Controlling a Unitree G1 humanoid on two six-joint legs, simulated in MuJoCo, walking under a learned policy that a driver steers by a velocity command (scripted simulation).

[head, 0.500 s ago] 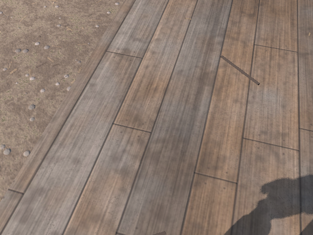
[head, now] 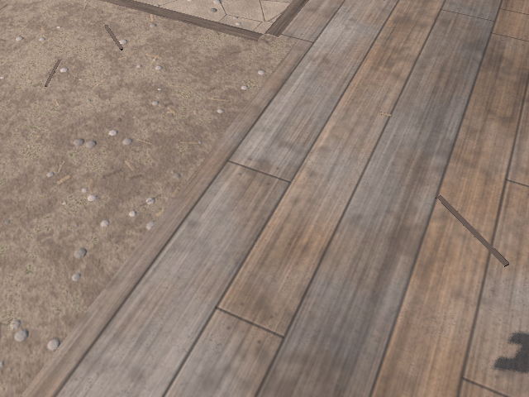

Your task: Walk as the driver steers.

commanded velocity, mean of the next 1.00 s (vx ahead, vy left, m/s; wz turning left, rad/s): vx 0.50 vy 0.00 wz -0.47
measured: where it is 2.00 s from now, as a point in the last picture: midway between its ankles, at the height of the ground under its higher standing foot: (401, 246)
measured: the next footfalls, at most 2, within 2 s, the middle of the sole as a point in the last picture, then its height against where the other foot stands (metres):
left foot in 0.36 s outside the picture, level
right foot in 0.86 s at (367, 381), level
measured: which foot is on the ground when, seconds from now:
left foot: up 0.00-0.34, down 0.36-0.88, up 0.90-1.00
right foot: down 0.00-0.36, up 0.38-0.84, down 0.86-1.00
